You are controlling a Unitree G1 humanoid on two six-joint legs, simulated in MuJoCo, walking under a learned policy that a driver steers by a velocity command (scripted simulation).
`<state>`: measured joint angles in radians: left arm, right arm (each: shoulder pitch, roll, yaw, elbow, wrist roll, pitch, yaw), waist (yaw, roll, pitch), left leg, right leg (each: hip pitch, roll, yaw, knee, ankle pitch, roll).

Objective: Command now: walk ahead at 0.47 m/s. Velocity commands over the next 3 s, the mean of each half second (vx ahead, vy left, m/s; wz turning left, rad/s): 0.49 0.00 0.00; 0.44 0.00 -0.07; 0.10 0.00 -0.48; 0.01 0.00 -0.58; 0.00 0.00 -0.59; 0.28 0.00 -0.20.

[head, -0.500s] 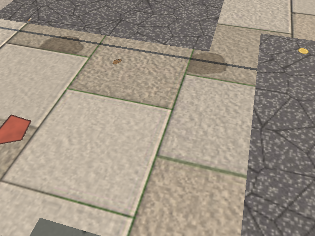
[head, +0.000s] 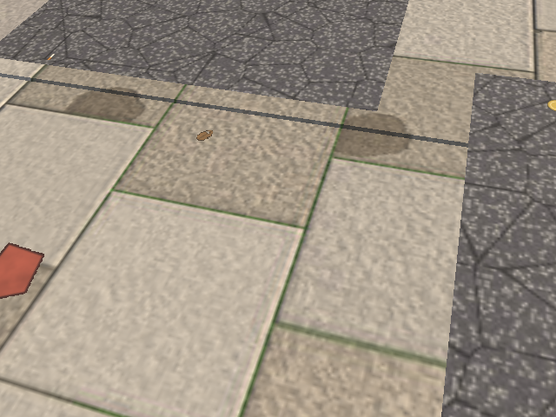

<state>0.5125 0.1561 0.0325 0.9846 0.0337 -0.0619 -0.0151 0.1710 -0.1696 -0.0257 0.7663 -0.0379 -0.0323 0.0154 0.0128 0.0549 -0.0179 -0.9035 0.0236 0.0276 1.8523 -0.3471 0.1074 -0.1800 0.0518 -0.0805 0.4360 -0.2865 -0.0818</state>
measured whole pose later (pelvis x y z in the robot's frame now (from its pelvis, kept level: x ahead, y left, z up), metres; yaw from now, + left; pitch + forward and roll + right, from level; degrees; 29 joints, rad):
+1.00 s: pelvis +0.56 -0.01 +0.14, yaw -3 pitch +1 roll +0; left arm 0.30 0.23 0.05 0.87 0.00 -0.08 0.00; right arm 0.24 -0.22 -0.05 0.82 -0.03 -0.07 -0.01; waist 0.01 0.02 0.05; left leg -0.49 0.02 -0.02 1.15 -0.32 0.01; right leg -0.23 0.09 -0.06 0.37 -0.16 -0.12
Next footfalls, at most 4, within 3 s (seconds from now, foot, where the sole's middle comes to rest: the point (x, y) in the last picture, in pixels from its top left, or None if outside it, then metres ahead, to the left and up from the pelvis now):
0.26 left None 0.32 0.09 -0.64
0.82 right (336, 348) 0.63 -0.06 -0.64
1.34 left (276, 283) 0.80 0.08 -0.64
1.78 right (345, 345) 0.63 -0.08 -0.64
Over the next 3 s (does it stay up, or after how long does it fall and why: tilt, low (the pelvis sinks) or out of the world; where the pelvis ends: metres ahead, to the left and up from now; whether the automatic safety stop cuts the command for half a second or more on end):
stays up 0.68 -0.06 0.14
